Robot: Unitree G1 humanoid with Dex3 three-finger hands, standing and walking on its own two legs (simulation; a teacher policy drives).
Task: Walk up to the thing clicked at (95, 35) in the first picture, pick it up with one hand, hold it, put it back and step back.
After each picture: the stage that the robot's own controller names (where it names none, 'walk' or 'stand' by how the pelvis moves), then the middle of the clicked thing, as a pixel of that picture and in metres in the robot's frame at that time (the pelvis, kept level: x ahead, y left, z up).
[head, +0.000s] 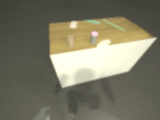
stand; (93, 38) +0.80 +0.01 +0.03
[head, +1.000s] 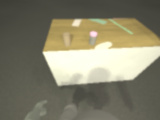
walk; (92, 38) +0.73 +0.03 +0.06
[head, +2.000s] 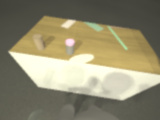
walk; (70, 47) +0.53 +0.21 +0.07
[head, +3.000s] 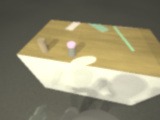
stand; (71, 49) +0.52 +0.18 +0.07
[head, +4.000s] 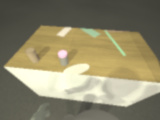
stand; (63, 58) +0.45 +0.22 +0.04
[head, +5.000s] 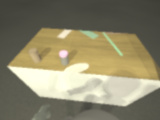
stand; (64, 58) +0.48 +0.23 +0.03
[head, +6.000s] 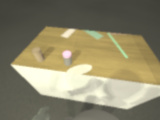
stand; (67, 58) +0.47 +0.20 +0.03
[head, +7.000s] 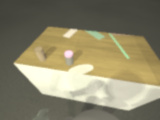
stand; (69, 58) +0.48 +0.19 +0.03
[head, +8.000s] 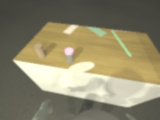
rise first; (69, 55) +0.48 +0.19 +0.03
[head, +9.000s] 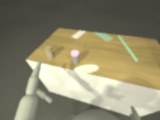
rise first; (75, 57) +0.49 +0.18 +0.03
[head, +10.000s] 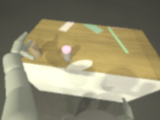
go down; (67, 54) +0.49 +0.17 +0.04
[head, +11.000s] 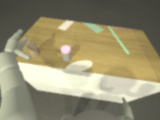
go down; (66, 54) +0.48 +0.17 +0.05
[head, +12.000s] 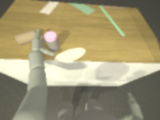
close in; (52, 42) +0.50 +0.20 +0.10
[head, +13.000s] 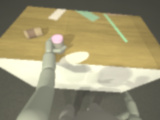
close; (58, 44) +0.50 +0.19 +0.09
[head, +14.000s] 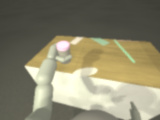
lift; (64, 53) +0.33 +0.17 +0.26
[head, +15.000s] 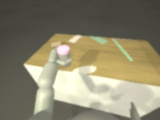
hold; (64, 56) +0.33 +0.17 +0.22
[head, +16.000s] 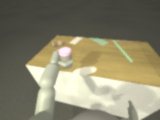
hold; (66, 58) +0.33 +0.17 +0.21
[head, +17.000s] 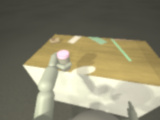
hold; (64, 61) +0.33 +0.18 +0.19
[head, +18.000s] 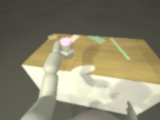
crouch; (67, 48) +0.39 +0.16 +0.23
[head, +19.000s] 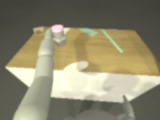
lower; (59, 36) +0.49 +0.18 +0.23
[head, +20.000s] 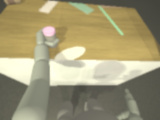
lower; (51, 38) +0.53 +0.20 +0.10
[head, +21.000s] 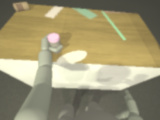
lower; (55, 43) +0.50 +0.20 +0.09
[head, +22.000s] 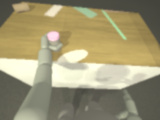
lower; (55, 42) +0.51 +0.20 +0.10
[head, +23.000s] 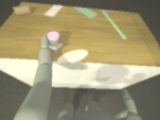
lower; (55, 42) +0.51 +0.20 +0.10
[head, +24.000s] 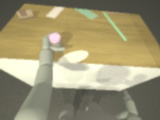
open; (56, 43) +0.51 +0.19 +0.09
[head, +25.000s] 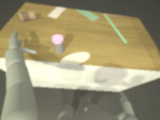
sink last; (58, 44) +0.50 +0.18 +0.09
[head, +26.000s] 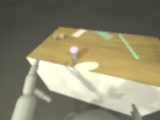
sink last; (74, 54) +0.52 +0.20 +0.05
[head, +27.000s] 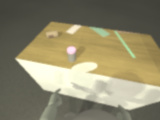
stand; (71, 54) +0.49 +0.18 +0.04
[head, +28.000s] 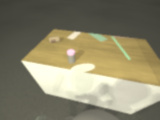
stand; (71, 56) +0.52 +0.19 +0.03
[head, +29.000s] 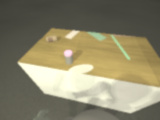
stand; (68, 57) +0.49 +0.21 +0.03
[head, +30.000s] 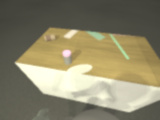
stand; (67, 57) +0.49 +0.21 +0.03
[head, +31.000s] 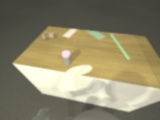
stand; (66, 58) +0.47 +0.21 +0.03
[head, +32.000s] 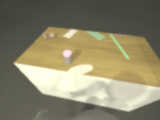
stand; (67, 57) +0.48 +0.21 +0.03
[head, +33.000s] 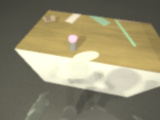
walk; (73, 43) +0.55 +0.16 +0.06
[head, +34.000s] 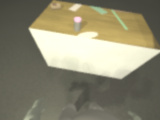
walk; (77, 24) +0.81 +0.20 +0.04
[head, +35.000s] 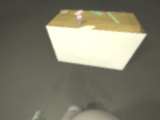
stand; (79, 20) +1.13 +0.25 +0.05
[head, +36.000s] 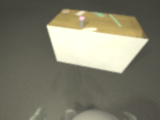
stand; (81, 22) +1.10 +0.20 +0.04
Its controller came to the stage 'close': yes
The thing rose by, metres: 0.21
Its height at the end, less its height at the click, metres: +0.00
